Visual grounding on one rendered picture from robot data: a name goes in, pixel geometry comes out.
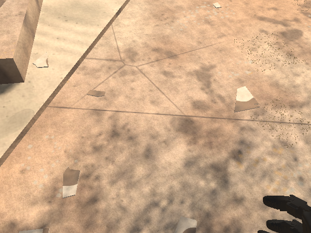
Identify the right robot hand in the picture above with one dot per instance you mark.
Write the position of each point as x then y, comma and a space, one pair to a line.
292, 205

